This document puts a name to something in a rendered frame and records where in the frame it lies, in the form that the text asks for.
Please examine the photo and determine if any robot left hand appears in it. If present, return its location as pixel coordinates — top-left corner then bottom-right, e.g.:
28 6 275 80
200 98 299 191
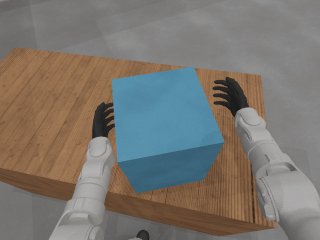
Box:
92 102 115 139

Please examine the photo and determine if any robot right forearm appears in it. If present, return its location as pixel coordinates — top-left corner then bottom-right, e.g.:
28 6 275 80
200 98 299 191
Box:
234 107 320 209

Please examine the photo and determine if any robot right hand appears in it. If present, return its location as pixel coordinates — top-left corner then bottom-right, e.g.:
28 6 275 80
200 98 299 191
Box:
212 77 249 117

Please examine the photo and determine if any robot left upper arm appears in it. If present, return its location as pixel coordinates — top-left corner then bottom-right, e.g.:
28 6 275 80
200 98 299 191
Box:
50 224 104 240

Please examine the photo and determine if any robot right upper arm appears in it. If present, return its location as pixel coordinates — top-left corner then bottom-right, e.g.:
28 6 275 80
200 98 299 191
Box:
255 170 320 240

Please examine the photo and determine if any robot left forearm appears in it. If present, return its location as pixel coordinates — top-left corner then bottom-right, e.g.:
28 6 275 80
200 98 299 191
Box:
49 136 116 240

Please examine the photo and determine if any carton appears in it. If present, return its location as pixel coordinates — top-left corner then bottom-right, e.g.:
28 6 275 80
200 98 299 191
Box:
111 66 225 193

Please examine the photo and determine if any pedestal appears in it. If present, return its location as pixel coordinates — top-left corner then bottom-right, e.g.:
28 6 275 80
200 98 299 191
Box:
0 47 277 237

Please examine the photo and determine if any left robot foot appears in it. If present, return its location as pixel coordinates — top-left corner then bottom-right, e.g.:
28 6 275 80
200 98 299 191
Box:
136 230 149 240

